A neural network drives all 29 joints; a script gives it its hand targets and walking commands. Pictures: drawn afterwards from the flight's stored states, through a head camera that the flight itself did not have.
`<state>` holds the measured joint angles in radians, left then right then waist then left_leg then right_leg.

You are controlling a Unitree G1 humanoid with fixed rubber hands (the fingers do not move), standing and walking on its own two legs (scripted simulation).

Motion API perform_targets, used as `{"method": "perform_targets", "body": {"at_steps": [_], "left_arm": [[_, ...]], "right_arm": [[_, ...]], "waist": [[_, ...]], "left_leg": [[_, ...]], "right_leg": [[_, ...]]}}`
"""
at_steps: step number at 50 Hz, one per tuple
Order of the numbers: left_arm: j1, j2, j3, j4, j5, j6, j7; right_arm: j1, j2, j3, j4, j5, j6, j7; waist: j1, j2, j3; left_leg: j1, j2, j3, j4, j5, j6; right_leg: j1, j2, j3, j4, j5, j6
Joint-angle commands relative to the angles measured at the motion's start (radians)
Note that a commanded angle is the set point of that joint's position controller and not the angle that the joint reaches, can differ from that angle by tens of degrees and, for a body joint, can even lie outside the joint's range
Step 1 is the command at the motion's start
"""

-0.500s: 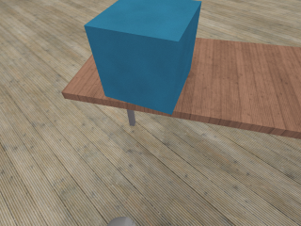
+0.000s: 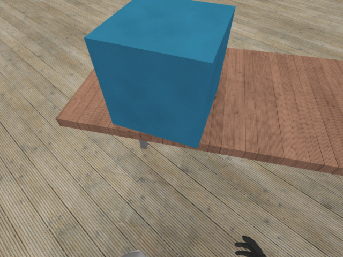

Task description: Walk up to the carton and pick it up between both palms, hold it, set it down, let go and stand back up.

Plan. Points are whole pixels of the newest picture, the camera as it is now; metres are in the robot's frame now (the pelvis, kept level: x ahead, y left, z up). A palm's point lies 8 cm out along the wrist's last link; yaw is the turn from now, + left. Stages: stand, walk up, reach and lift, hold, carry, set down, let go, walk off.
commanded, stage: walk up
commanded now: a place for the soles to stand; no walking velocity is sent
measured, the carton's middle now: (168, 70) +0.54 +0.01 +0.15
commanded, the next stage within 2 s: none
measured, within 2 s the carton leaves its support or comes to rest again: neither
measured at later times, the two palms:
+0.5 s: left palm out of the picture +0.03 +0.28 -0.11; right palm out of the picture +0.05 -0.24 -0.12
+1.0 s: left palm (10, 254) +0.17 +0.39 -0.11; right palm out of the picture +0.02 -0.05 -0.14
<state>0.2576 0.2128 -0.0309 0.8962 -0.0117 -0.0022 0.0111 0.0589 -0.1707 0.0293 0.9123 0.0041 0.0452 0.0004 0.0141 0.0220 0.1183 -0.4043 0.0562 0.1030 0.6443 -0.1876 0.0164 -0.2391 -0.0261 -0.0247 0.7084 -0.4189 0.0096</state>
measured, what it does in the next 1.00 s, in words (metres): steps to the left, turning right: left foot, then right foot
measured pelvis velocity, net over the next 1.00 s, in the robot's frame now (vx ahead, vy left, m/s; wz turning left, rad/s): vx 0.01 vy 0.18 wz -0.35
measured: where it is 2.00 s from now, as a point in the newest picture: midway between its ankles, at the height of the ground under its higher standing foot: outside the picture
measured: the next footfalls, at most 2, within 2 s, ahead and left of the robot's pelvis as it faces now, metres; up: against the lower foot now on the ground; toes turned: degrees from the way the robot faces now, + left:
left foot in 0.66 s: +0.14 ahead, +0.27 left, +0.00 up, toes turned -17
right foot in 1.00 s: +0.03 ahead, +0.08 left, +0.00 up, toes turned -21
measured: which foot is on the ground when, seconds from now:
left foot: down 0.00-0.32, up 0.34-0.64, down 0.66-1.00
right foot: down 0.00-0.66, up 0.68-0.98, down 1.00-1.00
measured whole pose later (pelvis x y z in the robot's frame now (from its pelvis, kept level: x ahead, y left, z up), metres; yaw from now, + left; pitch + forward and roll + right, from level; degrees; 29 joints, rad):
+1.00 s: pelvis +0.01 +0.18 +0.00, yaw -20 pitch -3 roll +1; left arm 0.29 0.22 0.04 0.78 0.03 0.00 0.02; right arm 0.19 -0.17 0.01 0.87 -0.03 0.04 -0.01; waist -0.01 0.01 0.09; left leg -0.35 0.10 0.22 0.71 -0.30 0.03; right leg -0.31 0.03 -0.01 0.76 -0.46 -0.02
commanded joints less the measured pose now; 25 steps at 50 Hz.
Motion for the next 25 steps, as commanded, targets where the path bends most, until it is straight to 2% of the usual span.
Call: {"method": "perform_targets", "body": {"at_steps": [1, 3, 7, 10, 15, 16, 17, 18, 19, 20, 21, 23, 25], "left_arm": [[0.036, 0.151, 0.042, -0.058, 0.004, -0.029, 0.001], [0.03, 0.154, 0.046, -0.052, 0.007, -0.029, 0.0], [0.011, 0.154, 0.045, -0.044, -0.001, -0.022, -0.002], [0.009, 0.157, 0.041, -0.031, -0.001, -0.019, -0.005], [0.03, 0.15, 0.031, -0.004, 0.003, -0.022, -0.008], [0.255, 0.209, 0.076, -0.026, 0.051, -0.043, 0.03], [0.251, 0.273, 0.1, -0.002, 0.057, -0.043, 0.057], [0.254, 0.285, 0.109, 0.003, 0.058, -0.042, 0.082], [0.206, 0.276, 0.116, -0.015, 0.058, -0.041, 0.103], [0.149, 0.268, 0.121, -0.043, 0.056, -0.042, 0.113], [0.107, 0.249, 0.12, -0.068, 0.055, -0.049, 0.112], [0.093, 0.22, 0.121, -0.094, 0.053, -0.061, 0.103], [0.08, 0.222, 0.127, -0.112, 0.057, -0.066, 0.095]], "right_arm": [[0.023, -0.166, -0.039, -0.022, -0.014, -0.037, 0.002], [0.027, -0.161, -0.034, -0.011, -0.011, -0.042, 0.003], [0.038, -0.167, -0.029, 0.011, -0.007, -0.037, 0.005], [0.062, -0.184, -0.028, 0.032, -0.007, -0.037, 0.005], [0.096, -0.219, -0.028, 0.058, -0.002, -0.042, 0.003], [-0.063, -0.315, -0.057, -0.063, -0.1, -0.011, 0.026], [-0.097, -0.266, -0.054, -0.091, -0.111, 0.004, 0.032], [-0.058, -0.247, -0.049, -0.101, -0.122, 0.017, 0.033], [-0.011, -0.221, -0.043, -0.102, -0.11, 0.026, 0.035], [0.011, -0.203, -0.04, -0.107, -0.095, 0.026, 0.034], [0.015, -0.202, -0.042, -0.119, -0.09, 0.023, 0.032], [0.021, -0.196, -0.04, -0.138, -0.097, 0.021, 0.033], [0.013, -0.189, -0.039, -0.162, -0.086, 0.026, 0.039]], "waist": [[-0.019, -0.087, -0.136], [-0.018, -0.097, -0.153], [-0.02, -0.079, -0.116], [-0.021, -0.051, -0.092], [-0.01, 0.01, -0.089], [0.082, 0.089, -0.062], [0.083, -0.023, 0.014], [0.077, -0.031, 0.024], [0.039, -0.045, 0.012], [0.004, -0.072, 0.0], [-0.012, -0.101, -0.021], [-0.005, -0.135, -0.063], [-0.001, -0.177, -0.075]], "left_leg": [[0.228, 0.085, -0.111, -0.095, 0.167, 0.063], [0.217, 0.086, -0.101, -0.109, 0.154, 0.062], [0.22, 0.073, -0.096, -0.153, 0.018, 0.043], [0.209, 0.082, -0.111, -0.188, -0.039, 0.037], [0.17, 0.115, -0.157, -0.269, -0.117, 0.042], [0.024, 0.032, -0.022, 0.004, -0.233, 0.002], [-0.22, -0.03, -0.026, 0.166, -0.314, -0.042], [-0.328, 0.037, -0.118, 0.294, -0.329, -0.058], [-0.35, 0.063, -0.149, 0.338, -0.292, -0.064], [-0.346, 0.073, -0.174, 0.359, -0.248, -0.068], [-0.326, 0.084, -0.19, 0.376, -0.221, -0.076], [-0.269, 0.09, -0.181, 0.393, -0.183, -0.092], [-0.225, 0.099, -0.179, 0.356, -0.192, -0.093]], "right_leg": [[-0.117, -0.114, 0.14, -0.235, 0.252, -0.065], [-0.083, -0.109, 0.135, -0.237, 0.254, -0.068], [-0.129, -0.112, 0.152, -0.294, 0.123, -0.079], [-0.137, -0.1, 0.151, -0.308, 0.063, -0.077], [-0.097, -0.065, 0.125, -0.282, 0.046, -0.069], [-0.032, -0.196, 0.378, -0.385, -0.03, -0.156], [0.056, -0.326, 0.573, -0.45, -0.034, -0.222], [0.108, -0.413, 0.639, -0.443, 0.042, -0.267], [0.124, -0.412, 0.609, -0.406, 0.173, -0.265], [0.126, -0.377, 0.554, -0.372, 0.298, -0.249], [0.127, -0.339, 0.497, -0.349, 0.391, -0.23], [0.118, -0.283, 0.433, -0.32, 0.447, -0.208], [0.091, -0.269, 0.412, -0.288, 0.522, -0.205]]}}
